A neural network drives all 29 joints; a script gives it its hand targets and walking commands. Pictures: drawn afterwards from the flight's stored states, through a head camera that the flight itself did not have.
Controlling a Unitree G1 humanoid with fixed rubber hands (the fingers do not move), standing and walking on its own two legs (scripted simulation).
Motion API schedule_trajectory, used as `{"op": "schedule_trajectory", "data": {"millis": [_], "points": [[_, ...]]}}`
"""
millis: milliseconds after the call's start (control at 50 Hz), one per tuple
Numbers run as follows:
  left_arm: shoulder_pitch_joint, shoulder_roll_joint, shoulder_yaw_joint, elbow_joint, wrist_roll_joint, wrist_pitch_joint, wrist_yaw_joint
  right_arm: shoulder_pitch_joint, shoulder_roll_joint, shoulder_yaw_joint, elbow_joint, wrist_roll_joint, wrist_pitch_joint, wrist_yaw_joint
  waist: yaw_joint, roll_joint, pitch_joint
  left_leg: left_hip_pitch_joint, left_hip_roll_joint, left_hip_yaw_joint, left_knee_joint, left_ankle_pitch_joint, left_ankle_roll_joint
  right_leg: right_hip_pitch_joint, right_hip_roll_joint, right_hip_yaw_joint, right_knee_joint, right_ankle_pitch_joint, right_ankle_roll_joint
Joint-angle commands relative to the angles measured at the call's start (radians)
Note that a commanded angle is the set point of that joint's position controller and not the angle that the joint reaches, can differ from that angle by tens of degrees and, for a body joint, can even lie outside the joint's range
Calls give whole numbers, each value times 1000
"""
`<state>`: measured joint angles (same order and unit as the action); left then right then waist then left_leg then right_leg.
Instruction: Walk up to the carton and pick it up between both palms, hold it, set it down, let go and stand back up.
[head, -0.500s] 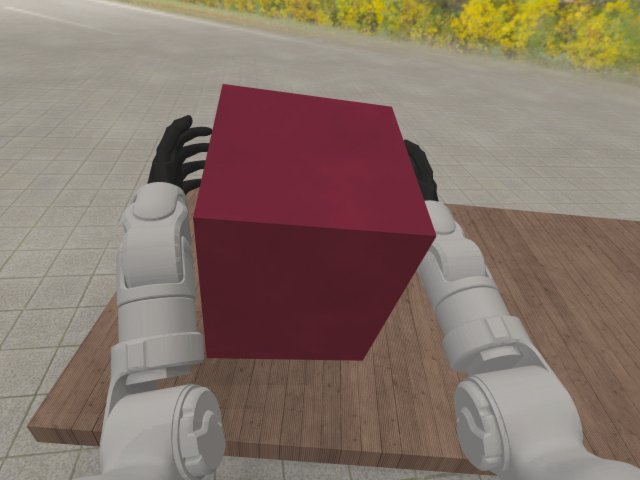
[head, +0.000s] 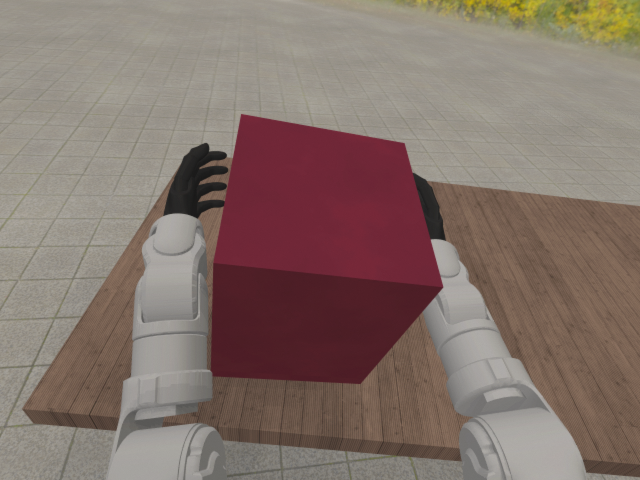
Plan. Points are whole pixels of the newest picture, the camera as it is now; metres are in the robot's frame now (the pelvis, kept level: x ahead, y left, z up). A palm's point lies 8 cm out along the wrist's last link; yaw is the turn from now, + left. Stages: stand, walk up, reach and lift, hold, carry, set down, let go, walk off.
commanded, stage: set down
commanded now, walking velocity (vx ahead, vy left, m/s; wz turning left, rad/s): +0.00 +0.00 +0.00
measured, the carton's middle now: (306, 261) +0.36 +0.02 +0.14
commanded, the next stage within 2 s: none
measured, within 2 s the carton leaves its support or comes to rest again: neither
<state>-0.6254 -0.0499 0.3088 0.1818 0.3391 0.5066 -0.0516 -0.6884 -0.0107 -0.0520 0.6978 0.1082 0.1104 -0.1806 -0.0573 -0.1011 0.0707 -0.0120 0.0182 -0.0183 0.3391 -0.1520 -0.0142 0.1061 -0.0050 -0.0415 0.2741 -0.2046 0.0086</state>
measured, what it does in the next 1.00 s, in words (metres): stands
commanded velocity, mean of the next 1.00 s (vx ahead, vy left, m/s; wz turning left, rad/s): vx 0.00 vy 0.00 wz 0.00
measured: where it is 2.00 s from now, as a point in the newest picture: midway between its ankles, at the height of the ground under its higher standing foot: outside the picture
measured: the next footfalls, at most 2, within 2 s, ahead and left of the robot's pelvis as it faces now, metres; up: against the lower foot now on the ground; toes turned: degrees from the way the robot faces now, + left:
none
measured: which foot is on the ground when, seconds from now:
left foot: down 0.00-1.00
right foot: down 0.00-1.00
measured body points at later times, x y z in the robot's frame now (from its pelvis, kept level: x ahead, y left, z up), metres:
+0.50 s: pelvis +0.00 +0.00 +0.00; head -0.03 +0.04 +0.45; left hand +0.39 +0.17 +0.16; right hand +0.39 -0.13 +0.14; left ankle +0.04 +0.13 -0.75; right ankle -0.02 -0.12 -0.75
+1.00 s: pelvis +0.01 -0.01 +0.00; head -0.01 +0.03 +0.45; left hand +0.39 +0.17 +0.12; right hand +0.40 -0.13 +0.11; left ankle +0.04 +0.13 -0.75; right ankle -0.02 -0.12 -0.75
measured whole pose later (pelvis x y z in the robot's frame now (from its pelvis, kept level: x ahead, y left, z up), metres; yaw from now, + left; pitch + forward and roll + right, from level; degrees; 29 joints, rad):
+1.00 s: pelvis +0.01 -0.01 +0.00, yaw -1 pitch -4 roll +0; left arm -0.59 -0.07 0.35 0.46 0.33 0.26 -0.04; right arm -0.65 0.06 -0.24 0.85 -0.10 -0.03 -0.14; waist 0.03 -0.08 0.03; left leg -0.10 0.03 0.00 0.28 -0.12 -0.03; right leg 0.00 0.01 -0.03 0.25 -0.18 0.00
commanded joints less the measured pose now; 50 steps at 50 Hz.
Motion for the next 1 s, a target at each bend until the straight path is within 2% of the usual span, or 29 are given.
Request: {"op": "schedule_trajectory", "data": {"millis": [0, 80, 100, 140, 180, 220, 280, 300, 320, 380, 400, 480, 520, 540, 620, 640, 680, 760, 800, 860, 880, 980], "points": [[-471, -461, -393, 49, -69, -5, -141, -715, 431, 270, -299, 0, -105, 107, 1, 102, -316, 189, -51, 82, -15, 264, -11, -60, 40, -74, -48, 194, 41], [-480, -466, -382, 54, -67, -24, -148, -697, 437, 248, -268, -22, -119, 115, 3, 109, -305, 182, -53, 90, -27, 257, -16, -59, 41, -78, -51, 171, 36], [-498, -475, -398, 46, -75, -33, -147, -700, 439, 238, -268, -28, -128, 115, -10, 113, -327, 197, -49, 86, -22, 280, -21, -63, 43, -81, -47, 188, 36], [-484, -481, -410, 34, -82, -44, -143, -702, 440, 253, -277, -30, -141, 117, 0, 120, -355, 216, -49, 85, -7, 324, -26, -67, 48, -86, -45, 218, 37], [-491, -482, -419, 55, -91, -54, -139, -724, 435, 243, -300, -42, -152, 117, -4, 115, -369, 215, -48, 83, -8, 309, -27, -72, 47, -87, -46, 210, 36], [-502, -484, -426, 63, -93, -67, -136, -706, 438, 228, -271, -56, -154, 118, -7, 129, -359, 211, -48, 83, -9, 296, -31, -91, 47, -91, -52, 191, 33], [-512, -500, -427, 65, -96, -83, -133, -704, 452, 227, -273, -63, -163, 124, 2, 126, -383, 217, -45, 83, -11, 304, -33, -88, 48, -90, -49, 198, 32], [-490, -495, -419, 80, -89, -85, -128, -703, 455, 240, -271, -65, -164, 127, 21, 126, -377, 211, -44, 86, -7, 307, -32, -87, 49, -88, -52, 196, 33], [-493, -501, -430, 75, -92, -90, -126, -702, 458, 228, -269, -70, -167, 128, 9, 133, -397, 227, -42, 85, -3, 321, -38, -90, 51, -90, -49, 203, 31], [-496, -497, -417, 108, -93, -99, -130, -694, 452, 205, -246, -86, -170, 131, 10, 127, -371, 206, -45, 89, -16, 293, -36, -98, 47, -86, -59, 178, 33], [-492, -492, -401, 119, -83, -105, -127, -688, 457, 207, -226, -86, -168, 134, 25, 124, -368, 202, -44, 91, -22, 287, -32, -102, 48, -84, -60, 174, 34], [-496, -492, -396, 133, -80, -126, -125, -680, 473, 205, -210, -108, -179, 139, 37, 121, -383, 196, -44, 97, -22, 305, -33, -91, 46, -82, -58, 201, 35], [-494, -498, -395, 148, -77, -138, -123, -666, 475, 190, -193, -115, -184, 140, 31, 127, -389, 198, -44, 97, -22, 311, -35, -95, 46, -79, -58, 208, 35], [-484, -499, -382, 157, -72, -143, -121, -679, 475, 192, -199, -117, -188, 143, 48, 122, -397, 200, -41, 99, -23, 316, -33, -100, 49, -81, -57, 203, 36], [-493, -497, -365, 186, -65, -161, -124, -662, 472, 162, -151, -140, -198, 148, 46, 128, -372, 177, -43, 105, -34, 298, -33, -102, 46, -80, -62, 189, 33], [-505, -505, -372, 174, -73, -174, -121, -669, 491, 167, -159, -145, -204, 150, 57, 118, -399, 180, -40, 104, -35, 304, -32, -97, 45, -75, -55, 206, 35], [-504, -508, -367, 199, -69, -185, -116, -663, 490, 147, -140, -161, -208, 152, 50, 124, -402, 178, -40, 109, -29, 322, -35, -98, 46, -79, -54, 216, 36], [-495, -513, -356, 205, -63, -208, -118, -643, 502, 139, -121, -175, -219, 155, 61, 122, -409, 167, -42, 112, -32, 337, -33, -91, 44, -72, -50, 246, 41], [-490, -510, -354, 222, -64, -219, -116, -629, 499, 129, -102, -188, -225, 155, 53, 114, -407, 165, -40, 114, -34, 338, -33, -83, 43, -76, -50, 259, 41], [-505, -510, -343, 237, -61, -235, -113, -645, 513, 122, -102, -195, -234, 161, 75, 122, -419, 144, -41, 120, -37, 317, -30, -88, 39, -68, -46, 251, 44], [-498, -521, -343, 243, -61, -243, -111, -640, 511, 110, -95, -206, -238, 164, 70, 120, -418, 140, -38, 119, -38, 325, -31, -88, 41, -69, -45, 252, 41], [-488, -527, -334, 264, -58, -276, -98, -625, 524, 113, -74, -218, -249, 173, 86, 122, -448, 129, -34, 122, -29, 357, -34, -97, 42, -65, -40, 285, 40]]}}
